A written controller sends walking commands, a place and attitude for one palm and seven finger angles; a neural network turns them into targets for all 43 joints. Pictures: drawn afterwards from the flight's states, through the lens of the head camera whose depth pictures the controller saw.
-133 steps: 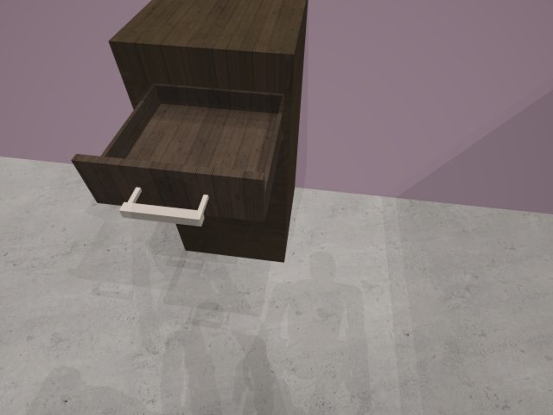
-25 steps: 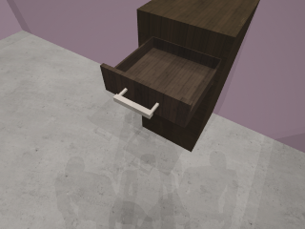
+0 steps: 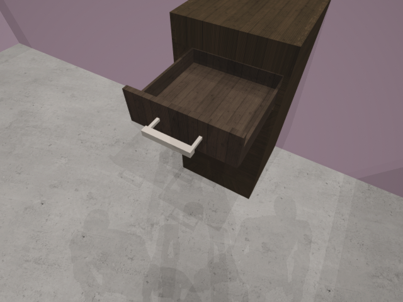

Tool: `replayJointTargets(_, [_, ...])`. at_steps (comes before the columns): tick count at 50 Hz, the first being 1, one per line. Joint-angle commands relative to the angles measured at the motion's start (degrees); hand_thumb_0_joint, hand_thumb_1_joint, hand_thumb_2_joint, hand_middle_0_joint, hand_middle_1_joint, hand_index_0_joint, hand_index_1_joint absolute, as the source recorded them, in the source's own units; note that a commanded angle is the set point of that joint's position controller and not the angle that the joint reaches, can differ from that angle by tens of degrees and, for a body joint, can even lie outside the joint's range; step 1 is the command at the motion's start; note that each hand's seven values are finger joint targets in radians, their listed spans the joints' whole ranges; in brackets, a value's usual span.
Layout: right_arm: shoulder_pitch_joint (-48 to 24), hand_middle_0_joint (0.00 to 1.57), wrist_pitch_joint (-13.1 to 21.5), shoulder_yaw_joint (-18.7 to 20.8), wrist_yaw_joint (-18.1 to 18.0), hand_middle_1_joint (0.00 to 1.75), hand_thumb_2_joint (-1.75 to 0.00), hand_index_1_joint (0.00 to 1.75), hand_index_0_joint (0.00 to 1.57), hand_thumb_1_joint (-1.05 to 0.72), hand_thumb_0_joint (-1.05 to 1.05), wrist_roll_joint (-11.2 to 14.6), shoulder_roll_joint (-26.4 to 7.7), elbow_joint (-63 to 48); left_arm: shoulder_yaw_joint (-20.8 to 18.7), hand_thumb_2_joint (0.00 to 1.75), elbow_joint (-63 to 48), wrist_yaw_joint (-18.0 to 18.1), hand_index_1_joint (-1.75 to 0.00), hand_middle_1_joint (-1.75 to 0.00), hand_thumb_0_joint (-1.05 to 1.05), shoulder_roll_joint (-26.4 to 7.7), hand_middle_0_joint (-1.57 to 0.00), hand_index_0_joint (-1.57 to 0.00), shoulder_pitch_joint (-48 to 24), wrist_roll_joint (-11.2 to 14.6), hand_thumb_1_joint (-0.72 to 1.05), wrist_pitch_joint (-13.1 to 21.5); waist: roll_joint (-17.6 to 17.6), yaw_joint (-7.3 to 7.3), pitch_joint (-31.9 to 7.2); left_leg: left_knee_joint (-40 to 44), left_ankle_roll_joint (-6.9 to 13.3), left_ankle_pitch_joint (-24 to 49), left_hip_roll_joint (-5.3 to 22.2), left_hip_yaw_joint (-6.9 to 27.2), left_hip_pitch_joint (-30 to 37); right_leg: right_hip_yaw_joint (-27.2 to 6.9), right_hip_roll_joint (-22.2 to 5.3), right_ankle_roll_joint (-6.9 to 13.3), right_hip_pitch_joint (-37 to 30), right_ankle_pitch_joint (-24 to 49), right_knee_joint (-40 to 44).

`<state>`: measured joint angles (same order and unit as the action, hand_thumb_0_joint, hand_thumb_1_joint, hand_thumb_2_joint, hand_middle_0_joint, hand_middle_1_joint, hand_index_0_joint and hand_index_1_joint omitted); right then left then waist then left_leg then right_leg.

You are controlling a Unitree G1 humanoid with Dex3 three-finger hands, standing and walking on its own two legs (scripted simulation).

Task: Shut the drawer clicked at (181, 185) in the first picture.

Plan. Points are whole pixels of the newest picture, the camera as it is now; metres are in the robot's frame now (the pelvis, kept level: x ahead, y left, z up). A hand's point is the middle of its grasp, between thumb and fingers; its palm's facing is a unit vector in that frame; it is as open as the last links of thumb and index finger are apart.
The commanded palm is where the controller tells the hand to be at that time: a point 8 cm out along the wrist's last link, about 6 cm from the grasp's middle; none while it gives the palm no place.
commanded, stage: turn to face it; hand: left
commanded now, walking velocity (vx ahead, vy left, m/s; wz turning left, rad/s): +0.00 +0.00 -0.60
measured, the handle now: (172, 135) +0.53 +0.12 -0.04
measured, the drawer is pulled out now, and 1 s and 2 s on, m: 0.30 0.30 0.30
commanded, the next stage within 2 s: take the last steps up to it in 0.82 s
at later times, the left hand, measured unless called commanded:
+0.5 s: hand out of the picture +0.08 +0.16 -0.16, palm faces -0.13 -0.95 -0.30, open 7.4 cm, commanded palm none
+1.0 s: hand out of the picture +0.12 +0.16 -0.18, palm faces -0.27 -0.94 -0.20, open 7.4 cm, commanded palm none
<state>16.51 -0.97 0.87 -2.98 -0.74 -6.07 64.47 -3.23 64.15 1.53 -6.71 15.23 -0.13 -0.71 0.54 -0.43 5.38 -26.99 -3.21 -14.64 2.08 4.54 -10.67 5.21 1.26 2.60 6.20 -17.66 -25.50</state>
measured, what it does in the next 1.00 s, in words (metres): steps on the spot, turning right: left foot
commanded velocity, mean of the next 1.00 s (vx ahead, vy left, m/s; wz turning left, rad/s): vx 0.02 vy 0.01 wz -0.36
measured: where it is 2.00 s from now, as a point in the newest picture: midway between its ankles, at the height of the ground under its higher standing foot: outside the picture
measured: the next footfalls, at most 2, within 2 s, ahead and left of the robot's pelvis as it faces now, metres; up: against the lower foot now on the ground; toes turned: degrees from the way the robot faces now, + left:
left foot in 0.92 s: +0.10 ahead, +0.09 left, +0.00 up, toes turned -23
right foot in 1.18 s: +0.02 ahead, -0.14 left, +0.00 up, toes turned -23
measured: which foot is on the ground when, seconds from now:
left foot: down 0.00-0.34, up 0.36-0.90, down 0.92-1.00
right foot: down 0.00-0.92, up 0.94-1.00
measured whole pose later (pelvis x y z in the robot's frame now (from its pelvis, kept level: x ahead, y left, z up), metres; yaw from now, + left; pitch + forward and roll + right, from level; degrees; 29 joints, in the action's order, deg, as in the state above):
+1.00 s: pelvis +0.02 -0.02 +0.00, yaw -22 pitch +1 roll +0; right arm 7.6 -0.6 1.6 -2.7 -1.4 -9.2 53.7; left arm -5.5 56.6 0.4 -11.6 13.4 -0.7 -2.2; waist -2.6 -1.9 5.2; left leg -29.8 0.3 -16.1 0.3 0.4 -14.3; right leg -4.7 5.3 0.8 18.1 -27.9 -43.6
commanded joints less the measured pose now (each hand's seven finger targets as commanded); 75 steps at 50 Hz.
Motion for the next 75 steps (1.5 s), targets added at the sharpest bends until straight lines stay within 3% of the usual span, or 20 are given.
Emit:
replayJointTargets(1, [4.6, 0.2, -0.2, 2.0, -0.8, 0.3, -0.9, 0.3, 0.2, -0.9, 0.0, -0.1, -6.3, -2.1, -2.8, 0.9, -2.4, 0.3, -0.3, -0.3, 0.0, -8.9, -0.2, -0.2, 2.8, -0.5, 0.9, -0.3, -1.9, 0.75, 0.3, -2.0, 2.7, 9.6, 2.9, -4.0, -3.1, -8.7, -8.4, 1.8, 2.6, 15.2, 3.1])
replayJointTargets(7, [3.4, 0.2, 0.1, 3.4, -1.3, 0.3, -0.9, 0.3, 0.2, -0.9, 0.0, -0.4, -9.1, -4.3, -4.0, 0.9, -5.7, -0.5, -0.3, -0.3, 0.0, -8.4, -0.2, -0.2, -0.3, -0.9, 0.9, -1.0, 4.7, 1.37, -1.4, 1.0, 4.2, 12.1, 8.1, -1.2, 0.9, -8.8, -3.7, 0.8, 9.7, 12.9, -4.3])
replayJointTargets(10, [5.3, 0.2, 0.5, 4.0, -1.6, 0.3, -0.9, 0.3, 0.2, -0.9, 0.0, -0.9, -12.6, -5.1, -3.9, 0.9, -8.5, -1.3, -0.3, -0.3, 0.0, -6.5, -0.2, -0.2, -4.1, -0.6, 0.9, -1.6, 14.0, 2.28, -1.5, 8.3, 11.9, 19.0, 18.9, 8.7, 1.3, -3.8, 0.7, -1.4, 15.0, -11.6, -21.0])
replayJointTargets(14, [-1.0, 0.2, 0.5, 4.0, -1.3, 0.3, -0.9, 0.3, 0.2, -0.9, 0.0, -1.4, -14.0, -8.9, -4.0, 0.9, -9.6, -2.2, -0.3, -0.3, 0.0, -5.9, -0.2, -0.2, -1.8, -0.8, 0.9, -1.5, 11.7, -1.06, -3.7, 3.7, 10.7, 24.1, 17.1, 1.2, -0.4, -3.2, -0.9, -1.4, 10.0, -9.9, -16.3])
replayJointTargets(16, [-5.6, 0.2, -0.2, 4.1, -1.0, 0.3, -0.9, 0.3, 0.2, -0.9, 0.0, -0.2, -12.3, -11.4, -5.1, 0.9, -7.5, -2.1, -0.3, -0.3, 0.0, -11.0, -0.2, -0.2, 7.1, -1.4, 0.9, -0.6, -2.7, -5.71, -6.8, -13.9, 3.5, 5.8, 7.4, -7.4, -10.0, -9.8, -5.6, -0.7, -3.8, 10.6, 5.9])
replayJointTargets(17, [-8.5, 0.2, -0.2, 3.4, -0.3, 0.3, -0.9, 0.3, 0.2, -0.9, 0.0, 0.1, -8.4, -14.3, -6.5, 0.9, -6.7, -1.1, -0.3, -0.3, 0.0, -18.9, -0.2, -0.2, 9.9, -2.0, 0.9, -0.1, -22.8, -6.95, -5.4, -31.4, -0.4, -19.8, -1.7, -11.2, -24.7, -33.8, -21.0, 4.4, -7.6, 29.3, 10.8])
replayJointTargets(18, [-8.8, 0.2, -0.8, 4.1, -0.4, 0.3, -0.9, 0.3, 0.2, -0.9, 0.0, -0.1, -10.9, -13.7, -5.6, 0.9, -6.9, -0.5, -0.3, -0.3, 0.0, -17.8, -0.2, -0.2, 8.2, -1.0, 0.9, -0.6, -14.2, -5.63, -4.9, -36.9, -0.3, -20.8, 1.0, -2.2, -24.9, -31.6, -22.4, 7.4, -5.6, 34.5, 7.8])
replayJointTargets(20, [-7.8, 0.2, -1.0, 4.5, 0.3, 0.3, -0.9, 0.3, 0.2, -0.9, 0.0, -0.1, -10.7, -12.2, -4.7, 0.9, -10.8, -0.6, -0.3, -0.3, 0.0, -14.6, -0.2, -0.2, -1.0, -1.3, 0.9, -1.1, -10.5, -2.01, -2.2, -40.1, -0.3, -12.8, 3.0, -2.4, -23.5, -28.2, -16.9, 9.7, 2.9, 13.9, 8.6])
replayJointTargets(23, [-8.2, 0.2, -0.9, 4.1, 0.8, 0.3, -0.9, 0.3, 0.2, -0.9, 0.0, -0.5, -9.5, -11.8, -4.1, 0.9, -11.5, -0.2, -0.3, -0.3, 0.0, -13.7, -0.2, -0.2, -1.5, -1.2, 0.9, -0.4, -5.3, -1.41, -4.4, -37.0, -0.9, -8.6, 2.2, -3.2, -22.7, -23.5, -14.0, 8.5, -1.1, 25.0, 6.1])
replayJointTargets(37, [-15.2, 0.2, -0.5, 3.7, 0.5, 0.3, -0.9, 0.3, 0.2, -0.9, 0.0, 0.4, -9.8, -15.3, -4.2, 0.9, -11.6, 0.1, -0.3, -0.3, 0.0, -13.6, -0.2, -0.2, 3.1, -1.9, 0.9, 0.0, -6.2, -2.48, -5.8, -23.6, 0.1, -10.1, -0.6, -2.1, -18.5, -29.7, -13.6, 10.3, -3.6, 30.4, 5.6])
replayJointTargets(43, [-7.1, 0.2, 0.7, 3.3, 0.2, 0.3, -0.9, 0.3, 0.2, -0.9, 0.0, 0.9, -9.1, -13.3, -4.2, 0.9, -12.0, -0.1, -0.3, -0.3, 0.0, -13.7, -0.2, -0.2, -1.3, -1.2, 0.9, 0.1, -4.3, 1.48, -7.6, -1.6, 1.5, -0.1, -1.9, -2.8, -2.8, -26.4, -9.8, 6.2, 1.2, 31.9, 0.5])
replayJointTargets(44, [-4.6, 0.2, 1.2, 3.4, 0.0, 0.3, -0.9, 0.3, 0.2, -0.9, 0.0, 0.8, -10.2, -12.4, -4.0, 0.9, -12.2, -0.2, -0.3, -0.3, 0.0, -12.6, -0.2, -0.2, -1.6, -0.8, 0.9, 0.1, -2.8, 2.37, -8.9, 4.3, 2.2, 5.5, 0.4, -1.7, 4.5, -23.9, -7.3, 3.8, 5.3, 28.1, -2.1])
replayJointTargets(46, [-2.8, 0.2, 1.7, 4.1, -0.6, 0.3, -0.9, 0.3, 0.2, -0.9, 0.0, -0.4, -16.4, -12.8, -3.0, 0.9, -12.5, -0.7, -0.3, -0.3, 0.0, -8.7, -0.2, -0.2, 0.3, 0.0, 0.9, 0.3, 15.7, 1.86, -9.0, 9.6, 12.5, 24.8, 20.1, 18.3, 11.8, -11.2, 3.2, -2.3, 18.9, -11.8, -17.1])
replayJointTargets(48, [-4.0, 0.2, 1.0, 3.0, -0.7, 0.3, -0.9, 0.3, 0.2, -0.9, 0.0, -1.3, -14.1, -13.8, -2.6, 0.9, -12.3, -0.7, -0.3, -0.3, 0.0, -8.0, -0.2, -0.2, 0.5, -0.6, 0.9, 0.4, 8.2, 0.61, -5.2, 9.4, 16.9, 21.5, 20.7, 14.1, 2.0, -10.1, 0.0, -3.2, 16.9, -16.2, -26.8])
replayJointTargets(56, [1.2, 0.2, 1.3, 2.2, 0.5, 0.3, -0.9, 0.3, 0.2, -0.9, 0.0, -0.6, -12.5, -8.8, -1.1, 0.9, -8.8, -1.8, -0.3, -0.3, 0.0, -6.5, -0.2, -0.2, -0.2, -1.1, 0.9, 1.2, 5.4, -1.24, -7.2, 4.1, 9.3, 13.4, 6.6, 0.2, -0.8, -1.2, 0.3, -2.0, -0.1, 1.6, -1.4])
replayJointTargets(57, [1.7, 0.2, 1.5, 2.1, 1.0, 0.3, -0.9, 0.3, 0.2, -0.9, 0.0, -0.1, -10.7, -8.5, -1.6, 0.9, -7.9, -1.5, -0.3, -0.3, 0.0, -9.1, -0.2, -0.2, 2.0, -1.3, 0.9, 1.7, -1.0, -2.12, -7.5, 0.2, 6.7, 4.0, 3.0, -2.0, -6.5, -6.3, -3.1, -1.0, -7.3, 4.6, 4.2])
replayJointTargets(59, [-1.3, 0.2, 1.1, 2.2, 1.7, 0.3, -0.9, 0.3, 0.2, -0.9, 0.0, -0.5, -10.2, -10.9, -3.1, 0.9, -6.4, -0.8, -0.3, -0.3, 0.0, -17.5, -0.2, -0.2, 7.0, -1.4, 0.9, 1.9, -14.2, -4.82, -2.4, -15.1, 2.3, -18.8, -1.3, -6.6, -20.1, -30.8, -24.3, 8.3, -7.9, -1.9, 14.4])
replayJointTargets(69, [7.7, 0.2, 1.7, 1.6, 2.8, 0.3, -0.9, 0.3, 0.2, -0.9, 0.0, -0.6, -5.3, -4.5, -2.6, 0.9, -7.5, -0.5, -0.3, -0.3, 0.0, -12.2, -0.2, -0.2, -3.2, -1.1, 0.9, 1.6, -5.7, 2.3, 1.2, -0.5, 1.4, 5.9, -1.2, -9.1, -0.2, -6.8, -12.8, 3.3, 9.3, 7.0, 5.7])
replayJointTargets(72, [10.5, 0.2, 2.7, 2.7, 1.2, 0.3, -0.9, 0.3, 0.2, -0.9, 0.0, -0.7, -12.2, -3.7, -0.5, 0.9, -5.8, 0.0, -0.3, -0.3, 0.0, -6.0, -0.2, -0.2, 2.4, -0.4, 0.9, 0.8, 11.9, 0.72, -6.2, 5.9, 8.8, 30.1, 13.3, 7.2, 3.0, -0.3, -3.7, -2.8, 7.6, -6.4, -8.1])
replayJointTargets(75, [5.6, 0.2, 2.0, 2.0, 0.3, 0.3, -0.9, 0.3, 0.2, -0.9, 0.0, -0.4, -11.3, -3.6, -0.3, 0.9, -3.2, 0.4, -0.3, -0.3, 0.0, -5.6, -0.2, -0.2, 3.6, -0.5, 0.9, 0.1, 10.6, -0.34, -4.6, 5.6, 8.5, 36.8, 10.4, 3.4, 0.3, -1.0, -4.0, -2.6, 3.6, -2.2, -3.9])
